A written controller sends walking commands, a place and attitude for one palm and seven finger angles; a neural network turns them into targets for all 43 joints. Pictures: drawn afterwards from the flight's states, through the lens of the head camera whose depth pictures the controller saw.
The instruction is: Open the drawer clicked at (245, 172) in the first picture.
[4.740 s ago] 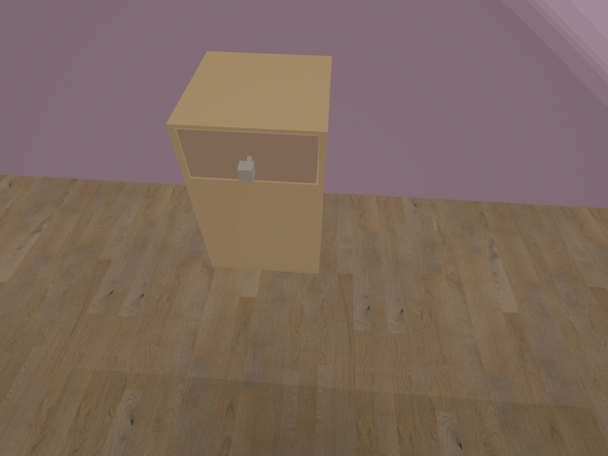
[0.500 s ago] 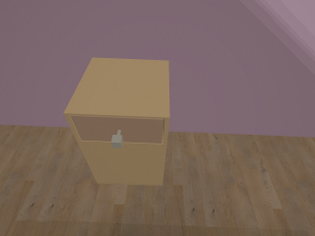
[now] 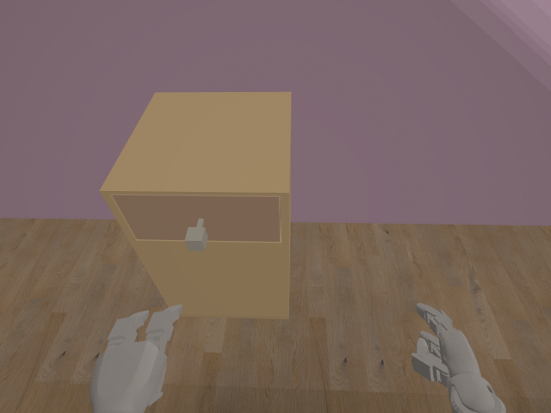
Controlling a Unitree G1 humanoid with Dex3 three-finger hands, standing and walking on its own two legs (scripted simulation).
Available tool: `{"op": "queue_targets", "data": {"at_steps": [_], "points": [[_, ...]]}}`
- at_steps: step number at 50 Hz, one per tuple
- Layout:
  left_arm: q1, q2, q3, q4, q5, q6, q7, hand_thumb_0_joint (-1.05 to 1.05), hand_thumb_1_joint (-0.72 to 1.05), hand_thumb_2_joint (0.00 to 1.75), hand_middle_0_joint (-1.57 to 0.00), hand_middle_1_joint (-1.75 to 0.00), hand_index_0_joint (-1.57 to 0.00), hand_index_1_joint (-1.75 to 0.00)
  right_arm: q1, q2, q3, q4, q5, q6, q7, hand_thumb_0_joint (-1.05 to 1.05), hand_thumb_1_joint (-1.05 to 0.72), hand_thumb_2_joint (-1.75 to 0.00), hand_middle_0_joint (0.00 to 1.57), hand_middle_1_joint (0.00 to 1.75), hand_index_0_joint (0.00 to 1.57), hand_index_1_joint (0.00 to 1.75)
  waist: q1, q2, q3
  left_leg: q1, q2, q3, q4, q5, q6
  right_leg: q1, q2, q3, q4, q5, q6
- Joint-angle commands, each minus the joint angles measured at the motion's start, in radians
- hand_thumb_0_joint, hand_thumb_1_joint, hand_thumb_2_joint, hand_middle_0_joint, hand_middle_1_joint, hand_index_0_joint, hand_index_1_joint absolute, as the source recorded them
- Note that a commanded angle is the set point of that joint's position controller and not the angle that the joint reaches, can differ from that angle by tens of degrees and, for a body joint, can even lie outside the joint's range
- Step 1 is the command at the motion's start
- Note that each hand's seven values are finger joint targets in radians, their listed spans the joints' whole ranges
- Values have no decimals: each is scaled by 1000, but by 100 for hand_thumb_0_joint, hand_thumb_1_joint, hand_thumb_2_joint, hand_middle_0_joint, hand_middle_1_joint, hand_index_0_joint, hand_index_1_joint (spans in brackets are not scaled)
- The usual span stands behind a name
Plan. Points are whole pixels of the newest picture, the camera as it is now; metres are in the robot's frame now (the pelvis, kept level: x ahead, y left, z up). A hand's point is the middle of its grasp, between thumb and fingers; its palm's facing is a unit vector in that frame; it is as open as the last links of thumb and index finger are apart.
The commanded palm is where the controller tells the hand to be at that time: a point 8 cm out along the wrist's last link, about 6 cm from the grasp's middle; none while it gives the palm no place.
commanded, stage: raise the hand with hooked fingers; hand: left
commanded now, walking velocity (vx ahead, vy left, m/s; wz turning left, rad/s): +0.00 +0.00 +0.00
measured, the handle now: (198, 232) +0.53 +0.26 -0.16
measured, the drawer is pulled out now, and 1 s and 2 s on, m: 0.00 0.00 0.00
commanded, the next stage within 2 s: move the hooked fingers above the handle in 1.50 s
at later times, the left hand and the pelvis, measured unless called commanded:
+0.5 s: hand (134, 317) +0.23 +0.24 +0.03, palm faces -0.01 -0.10 -1.00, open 11.4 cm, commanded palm +0.22 +0.24 +0.09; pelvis +0.03 -0.01 +0.01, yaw +2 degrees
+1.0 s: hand (117, 248) +0.30 +0.27 +0.09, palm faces +0.05 -0.08 -1.00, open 13.7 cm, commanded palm +0.28 +0.27 +0.15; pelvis +0.03 +0.01 +0.03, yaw +3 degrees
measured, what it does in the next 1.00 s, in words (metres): stands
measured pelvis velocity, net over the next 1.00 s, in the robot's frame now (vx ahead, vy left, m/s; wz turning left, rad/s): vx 0.03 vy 0.01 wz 0.05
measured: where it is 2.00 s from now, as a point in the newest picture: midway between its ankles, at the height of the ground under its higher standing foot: outside the picture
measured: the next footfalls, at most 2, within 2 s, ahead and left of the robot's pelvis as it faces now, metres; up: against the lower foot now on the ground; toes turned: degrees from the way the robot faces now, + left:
none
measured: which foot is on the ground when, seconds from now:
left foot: down 0.00-1.00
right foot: down 0.00-1.00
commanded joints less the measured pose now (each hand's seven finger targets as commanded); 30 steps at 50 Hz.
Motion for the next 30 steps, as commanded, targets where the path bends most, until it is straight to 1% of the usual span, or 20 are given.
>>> {"op": "queue_targets", "data": {"at_steps": [1, 2, 3, 5, 8, 10, 12, 13, 14, 16, 17, 18, 19, 20, 21, 24, 25, 28, 29, 30], "points": [[-109, 257, 206, -271, 86, -31, 112, 0, 41, 69, -24, -62, -24, -62, -91, -52, -16, -171, -25, 19, 11, 0, -90, -90, 20, 30, 20, 30, 41, 43, -186, 158, -52, -85, 20, 182, 10, -63, 12, 118, -126, 180, -73], [-164, 271, 215, -305, 82, -44, 122, 0, 39, 68, -24, -63, -24, -63, -97, -51, -17, -171, -30, 24, 8, 0, -90, -90, 20, 30, 20, 30, 24, 66, -205, 173, -53, -92, 49, 172, 14, -87, 6, 128, -124, 174, -70], [-256, 292, 220, -353, 74, -53, 126, 0, 36, 67, -24, -64, -24, -64, -92, -51, -17, -160, -39, 29, 3, 0, -90, -90, 20, 30, 20, 30, -6, 51, -214, 178, -52, -109, 77, 155, 19, -114, 2, 145, -129, 154, -65], [-280, 269, 200, -330, 34, -67, 114, 0, 32, 65, -24, -68, -24, -68, -97, -57, -18, -149, -38, 18, -4, 0, -90, -90, 20, 30, 20, 30, -43, 54, -192, 179, -53, -112, 110, 120, 29, -143, -5, 137, -143, 141, -51], [-282, 248, 163, -298, -21, -59, 63, 0, 25, 62, -25, -72, -25, -72, -103, -60, -11, -133, -29, 4, -14, 0, -90, -90, 20, 30, 20, 30, -68, 29, -165, 144, -54, -115, 98, 98, 36, -99, -2, 117, -164, 169, -36], [-246, 246, 147, -264, -43, -32, 17, 0, 20, 60, -25, -75, -25, -75, -101, -59, -2, -126, -21, 6, -21, 0, -90, -90, 20, 30, 20, 30, -55, 3, -141, 110, -50, -106, 55, 105, 39, -12, -3, 87, -177, 236, -27], [-193, 251, 143, -241, -58, 1, -32, 0, 15, 58, -25, -78, -25, -78, -97, -56, 4, -125, -13, 11, -26, 0, -90, -90, 20, 30, 20, 30, -37, -48, -153, 104, -50, -96, 16, 133, 39, 74, -7, 76, -194, 313, -17], [-165, 269, 166, -216, -67, 16, -52, 0, 13, 57, -25, -80, -25, -80, -102, -58, 8, -120, -8, 13, -30, 0, -90, -90, 20, 30, 20, 30, -27, -47, -141, 99, -51, -94, -2, 145, 35, 106, -6, 86, -206, 342, -17], [-157, 289, 189, -222, -69, 19, -70, 0, 11, 56, -26, -81, -26, -81, -100, -58, 16, -114, -10, 15, -26, 0, -90, -90, 20, 30, 20, 30, -13, -75, -166, 102, -53, -91, -19, 163, 33, 142, -10, 76, -202, 380, -11], [-131, 314, 216, -231, -71, 10, -95, 0, 6, 54, -26, -84, -26, -84, -95, -54, 17, -109, -8, 13, -27, 0, -90, -90, 20, 30, 20, 30, 1, -82, -164, 108, -54, -82, -41, 201, 30, 196, -17, 75, -204, 481, -4], [-108, 312, 223, -242, -74, 1, -98, 0, 4, 53, -26, -86, -26, -86, -90, -50, 14, -110, -7, 11, -29, 0, -90, -90, 20, 30, 20, 30, 8, -72, -168, 116, -51, -80, -53, 216, 30, 222, -18, 67, -201, 511, -5], [-96, 342, 260, -246, -73, -7, -92, 0, 1, 52, -26, -87, -26, -87, -94, -54, 15, -109, -8, 10, -29, 0, -90, -90, 20, 30, 20, 30, 21, -47, -170, 119, -52, -81, -63, 229, 27, 240, -16, 67, -199, 525, -13], [-111, 339, 267, -255, -68, -15, -85, 0, -1, 51, -27, -88, -27, -88, -92, -52, 16, -102, -12, 11, -23, 0, -90, -90, 20, 30, 20, 30, 18, -43, -175, 129, -53, -80, -67, 239, 26, 230, -18, 56, -198, 528, -12], [-108, 310, 250, -254, -73, -21, -79, 0, -3, 50, -27, -90, -27, -90, -82, -48, 8, -101, -9, 12, -24, 0, -90, -90, 20, 30, 20, 30, 11, -42, -150, 132, -50, -80, -73, 241, 28, 228, -15, 48, -204, 530, -13], [-150, 329, 269, -269, -70, -29, -69, 0, -6, 49, -27, -92, -27, -92, -76, -56, 2, -95, -12, 14, -19, 0, -90, -90, 20, 30, 20, 30, 6, -36, -166, 144, -49, -78, -72, 247, 27, 217, -16, 45, -207, 522, -11], [-208, 332, 277, -288, -71, -28, -37, 0, -13, 46, -27, -96, -27, -96, -62, -61, -13, -93, -10, 14, -17, 0, -90, -90, 20, 30, 20, 30, -6, -17, -187, 177, -47, -75, -79, 241, 29, 203, -15, 23, -215, 472, -13], [-209, 312, 260, -279, -79, -23, -32, 0, -15, 45, -27, -98, -27, -98, -53, -60, -21, -90, -4, 13, -20, 0, -90, -90, 20, 30, 20, 30, -13, -14, -170, 183, -44, -75, -83, 242, 29, 203, -11, 15, -216, 466, -14], [-286, 310, 237, -277, -85, 2, -37, 0, -22, 42, -28, -102, -28, -102, -47, -73, -29, -85, 4, 13, -21, 0, -90, -90, 20, 30, 20, 30, -26, -18, -181, 217, -40, -75, -97, 257, 30, 195, -7, -4, -227, 439, -13], [-311, 318, 232, -281, -83, 9, -44, 0, -24, 41, -28, -103, -28, -103, -47, -77, -30, -80, 5, 14, -21, 0, -90, -90, 20, 30, 20, 30, -24, 1, -201, 244, -38, -73, -102, 270, 31, 191, -7, -10, -230, 434, -12], [-311, 298, 204, -274, -90, 22, -55, 0, -27, 40, -28, -105, -28, -105, -49, -76, -35, -79, 12, 14, -25, 0, -90, -90, 20, 30, 20, 30, -26, 20, -177, 258, -34, -72, -113, 273, 32, 193, -5, -20, -238, 421, -15]]}}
